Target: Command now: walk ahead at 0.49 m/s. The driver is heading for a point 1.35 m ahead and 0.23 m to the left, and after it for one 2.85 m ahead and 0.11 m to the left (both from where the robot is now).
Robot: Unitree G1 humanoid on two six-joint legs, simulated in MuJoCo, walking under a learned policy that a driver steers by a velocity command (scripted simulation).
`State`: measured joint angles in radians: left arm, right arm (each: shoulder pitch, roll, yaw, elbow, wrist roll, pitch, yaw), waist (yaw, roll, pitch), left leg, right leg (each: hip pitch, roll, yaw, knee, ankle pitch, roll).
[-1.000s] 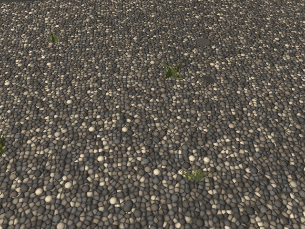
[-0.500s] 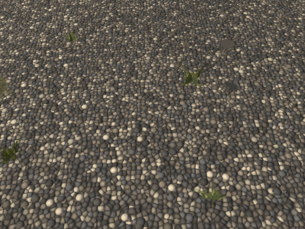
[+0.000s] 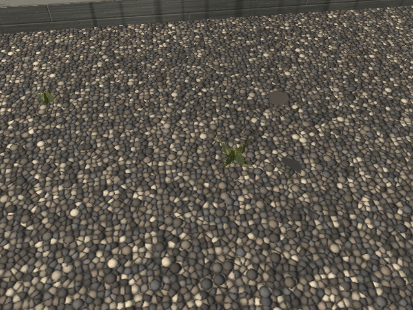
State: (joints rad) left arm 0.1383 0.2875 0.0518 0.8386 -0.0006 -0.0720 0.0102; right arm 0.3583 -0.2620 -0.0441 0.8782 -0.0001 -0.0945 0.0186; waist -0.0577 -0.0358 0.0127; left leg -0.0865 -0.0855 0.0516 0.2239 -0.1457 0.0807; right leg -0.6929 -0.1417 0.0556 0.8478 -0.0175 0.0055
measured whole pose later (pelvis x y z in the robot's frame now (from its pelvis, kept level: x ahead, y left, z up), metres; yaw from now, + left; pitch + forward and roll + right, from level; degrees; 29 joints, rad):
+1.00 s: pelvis +0.56 +0.00 +0.00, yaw +0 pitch +1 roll +1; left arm 0.19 0.30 0.06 0.86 -0.01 -0.07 0.01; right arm 0.29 -0.26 -0.05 0.88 0.00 -0.09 0.03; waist -0.04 -0.04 0.02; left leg -0.18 -0.06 0.06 0.31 -0.15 0.08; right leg -0.61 -0.12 0.03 1.02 -0.23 -0.01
